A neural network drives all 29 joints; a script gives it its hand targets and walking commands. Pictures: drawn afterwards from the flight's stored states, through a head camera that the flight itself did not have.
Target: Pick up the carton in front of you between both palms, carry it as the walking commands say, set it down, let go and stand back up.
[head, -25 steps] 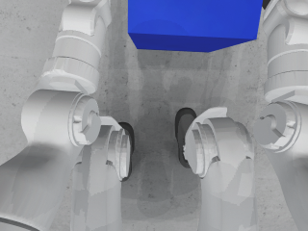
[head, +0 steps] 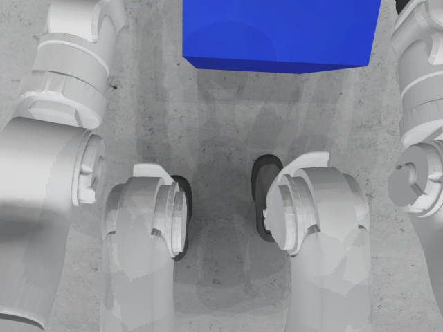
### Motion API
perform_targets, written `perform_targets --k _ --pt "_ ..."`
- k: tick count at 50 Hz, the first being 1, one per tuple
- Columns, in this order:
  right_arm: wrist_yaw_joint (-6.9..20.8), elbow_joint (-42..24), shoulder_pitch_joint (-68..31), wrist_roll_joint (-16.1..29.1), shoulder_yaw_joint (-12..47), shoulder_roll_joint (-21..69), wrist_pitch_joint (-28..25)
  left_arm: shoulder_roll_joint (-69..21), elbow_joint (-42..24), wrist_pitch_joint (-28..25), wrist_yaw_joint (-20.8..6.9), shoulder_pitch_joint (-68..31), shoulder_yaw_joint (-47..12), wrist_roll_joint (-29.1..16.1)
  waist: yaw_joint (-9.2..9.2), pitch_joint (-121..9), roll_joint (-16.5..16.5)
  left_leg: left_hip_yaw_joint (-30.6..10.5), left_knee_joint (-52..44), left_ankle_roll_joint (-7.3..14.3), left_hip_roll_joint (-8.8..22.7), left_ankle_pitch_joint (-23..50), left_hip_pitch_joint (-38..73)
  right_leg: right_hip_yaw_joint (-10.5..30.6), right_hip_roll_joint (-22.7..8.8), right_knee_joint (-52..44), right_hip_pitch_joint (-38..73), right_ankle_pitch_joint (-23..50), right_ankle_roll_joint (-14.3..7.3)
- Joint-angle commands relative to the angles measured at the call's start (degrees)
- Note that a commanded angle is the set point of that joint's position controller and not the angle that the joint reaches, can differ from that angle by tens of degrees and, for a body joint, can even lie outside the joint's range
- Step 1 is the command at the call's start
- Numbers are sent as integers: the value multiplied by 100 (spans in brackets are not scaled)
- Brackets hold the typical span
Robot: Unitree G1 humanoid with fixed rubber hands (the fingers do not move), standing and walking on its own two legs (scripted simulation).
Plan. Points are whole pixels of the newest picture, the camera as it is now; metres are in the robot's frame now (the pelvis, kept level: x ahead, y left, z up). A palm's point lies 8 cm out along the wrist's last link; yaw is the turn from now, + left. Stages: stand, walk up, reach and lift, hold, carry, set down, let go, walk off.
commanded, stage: set down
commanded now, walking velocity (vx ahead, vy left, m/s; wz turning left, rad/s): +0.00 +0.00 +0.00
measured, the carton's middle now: out of the picture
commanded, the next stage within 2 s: let go in 1.00 s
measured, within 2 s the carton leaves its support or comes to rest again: neither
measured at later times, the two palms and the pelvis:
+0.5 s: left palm out of the picture +0.59 +0.10 +0.01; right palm out of the picture +0.52 -0.28 +0.01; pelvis +0.01 +0.00 +0.11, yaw -1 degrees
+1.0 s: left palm out of the picture +0.59 +0.10 +0.15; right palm out of the picture +0.52 -0.29 +0.16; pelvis +0.03 -0.01 +0.25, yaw -1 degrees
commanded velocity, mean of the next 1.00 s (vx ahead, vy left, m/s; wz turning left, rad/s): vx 0.00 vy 0.00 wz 0.00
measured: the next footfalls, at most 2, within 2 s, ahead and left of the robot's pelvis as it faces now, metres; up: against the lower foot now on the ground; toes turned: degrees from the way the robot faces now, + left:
none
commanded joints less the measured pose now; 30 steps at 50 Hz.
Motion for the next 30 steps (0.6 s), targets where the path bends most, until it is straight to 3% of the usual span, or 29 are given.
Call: perform_targets --k 1,4,10,16,24,30 --pt "-80 -1356 -1350 196 100 -975 86 424 -1228 33 117 -1620 173 -56 -564 -9023 331 142 -1337 -190 247 2220 3125 -42 52 -889 5057 3132 64" --pt "-170 -1815 -998 40 85 -906 394 450 -1589 282 183 -1325 548 205 -461 -9653 -32 349 -1694 -138 116 1828 2958 -91 140 -1254 5809 3095 88" --pt "-147 -1709 -573 -326 -70 -252 666 190 -1101 465 70 -921 1093 803 -242 -7867 -21 336 -2487 -9 97 788 1927 -63 217 -2099 4832 1970 122" --pt "-69 -1667 -386 -594 -293 -117 525 144 -678 286 -69 -774 1353 1022 -215 -7772 -84 263 -2969 -23 108 1078 1806 -12 257 -2534 4780 2311 219" --pt "30 -2575 -45 -501 -348 -432 765 174 -1590 484 -39 -662 1160 915 -326 -9626 117 273 -3794 -67 36 1851 3466 -246 384 -3292 5686 3043 224" --pt "166 -2687 118 -446 -362 -365 976 15 -1827 700 -76 -511 1066 838 -357 -9332 337 220 -4439 -121 56 1877 3964 -297 391 -3957 5629 2890 180"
